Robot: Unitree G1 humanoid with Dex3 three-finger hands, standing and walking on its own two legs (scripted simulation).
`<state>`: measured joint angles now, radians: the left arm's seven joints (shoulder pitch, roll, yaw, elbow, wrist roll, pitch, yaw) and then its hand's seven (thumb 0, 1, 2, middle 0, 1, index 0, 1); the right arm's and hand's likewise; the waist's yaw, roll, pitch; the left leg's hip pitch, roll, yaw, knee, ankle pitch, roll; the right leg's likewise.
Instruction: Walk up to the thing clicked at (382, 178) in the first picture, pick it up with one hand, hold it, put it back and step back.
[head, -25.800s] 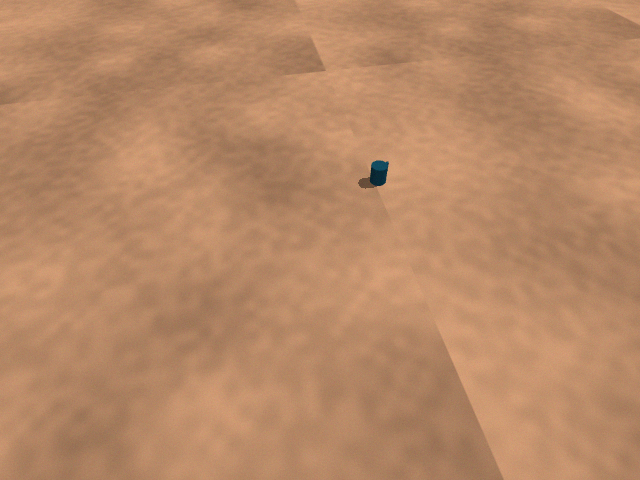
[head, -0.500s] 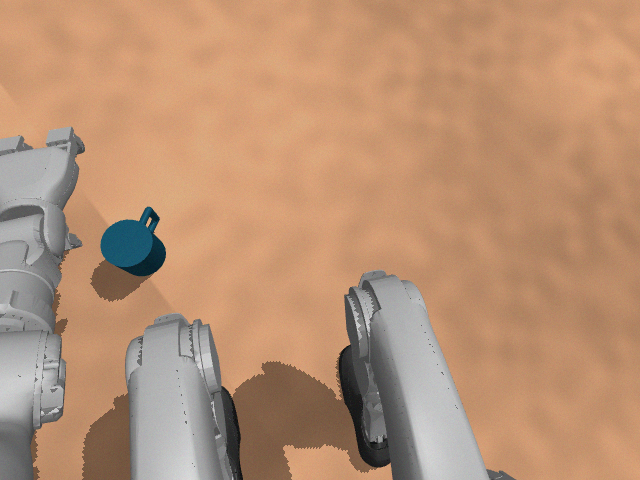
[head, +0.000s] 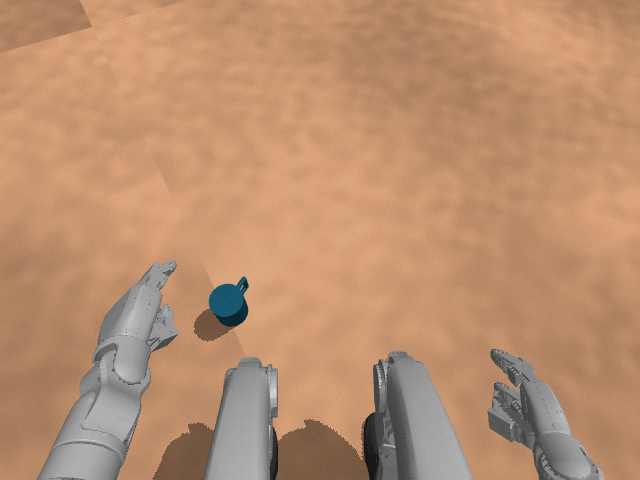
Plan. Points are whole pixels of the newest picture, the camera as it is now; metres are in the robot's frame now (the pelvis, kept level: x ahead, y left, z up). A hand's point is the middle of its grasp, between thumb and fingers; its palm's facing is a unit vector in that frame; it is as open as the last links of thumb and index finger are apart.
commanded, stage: home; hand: left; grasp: from above
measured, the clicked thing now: (233, 299) +0.48 +0.20 -0.49
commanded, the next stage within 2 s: none
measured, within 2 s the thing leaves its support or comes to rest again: neither
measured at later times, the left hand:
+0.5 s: hand (119, 370) +0.24 +0.18 +0.10, palm faces +0.08 -0.97 -0.24, open 7.4 cm
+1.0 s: hand (97, 387) +0.23 +0.18 +0.13, palm faces +0.09 -0.98 -0.20, open 7.4 cm
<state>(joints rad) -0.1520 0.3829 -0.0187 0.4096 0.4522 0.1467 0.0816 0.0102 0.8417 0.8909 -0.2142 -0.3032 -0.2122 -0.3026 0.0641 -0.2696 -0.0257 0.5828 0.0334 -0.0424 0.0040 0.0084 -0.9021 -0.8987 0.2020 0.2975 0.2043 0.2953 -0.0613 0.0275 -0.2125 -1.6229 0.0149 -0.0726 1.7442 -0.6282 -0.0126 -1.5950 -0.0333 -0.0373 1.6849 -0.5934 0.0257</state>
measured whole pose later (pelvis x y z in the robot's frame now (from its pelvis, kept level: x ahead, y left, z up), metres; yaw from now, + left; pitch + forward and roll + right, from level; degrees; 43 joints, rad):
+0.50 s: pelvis +0.06 +0.00 +0.16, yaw +2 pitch +14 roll -3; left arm 0.42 0.23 0.03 -0.09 -0.05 0.44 0.08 0.02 0.90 0.90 -0.21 -0.30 -0.20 -0.30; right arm 0.31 -0.21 0.06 0.52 0.04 -0.16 -0.17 0.01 -0.90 -0.90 0.21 0.30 0.21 0.30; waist -0.07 0.05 -0.18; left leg -0.85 0.04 -0.06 1.11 -0.51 -0.02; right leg -0.82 -0.02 -0.06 1.04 -0.47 0.02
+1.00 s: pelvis +0.07 +0.00 +0.18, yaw +3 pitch +10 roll -2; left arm 0.49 0.22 0.03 -0.13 -0.05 0.45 0.02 0.02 0.91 0.90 -0.20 -0.30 -0.20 -0.30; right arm 0.27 -0.22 0.04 0.53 0.01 -0.24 -0.18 0.01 -0.90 -0.90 0.21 0.30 0.21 0.30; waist -0.04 0.04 -0.16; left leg -0.69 0.03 -0.06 1.01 -0.49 -0.02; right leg -0.65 -0.02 -0.06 0.94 -0.46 0.02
